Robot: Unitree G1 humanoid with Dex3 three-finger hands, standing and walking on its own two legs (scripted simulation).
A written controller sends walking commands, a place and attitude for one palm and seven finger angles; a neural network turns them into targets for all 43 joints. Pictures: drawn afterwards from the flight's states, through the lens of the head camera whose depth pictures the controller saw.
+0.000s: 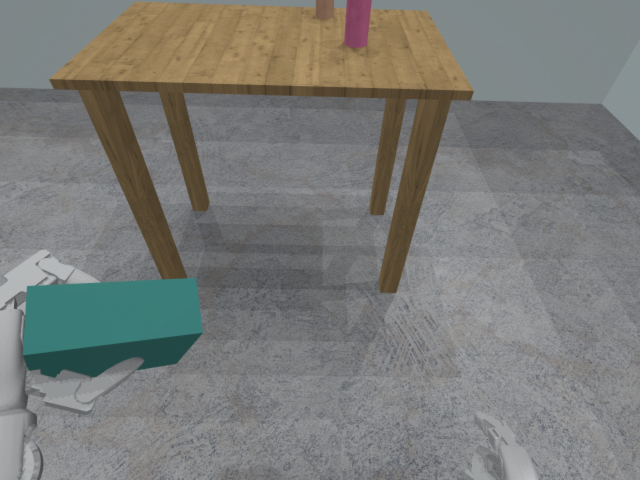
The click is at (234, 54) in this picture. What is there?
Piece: table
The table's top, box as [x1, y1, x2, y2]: [49, 2, 473, 100]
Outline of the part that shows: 49,79 54,88 61,89 470,100 473,91 426,11 371,9 367,44 364,47 353,48 348,47 343,43 345,8 334,8 332,18 320,19 315,16 315,7 161,2 134,2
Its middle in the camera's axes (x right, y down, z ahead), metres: -0.13 -0.55 +1.09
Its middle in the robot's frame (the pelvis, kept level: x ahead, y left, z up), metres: +1.19 +0.20 +0.06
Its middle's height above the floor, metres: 0.83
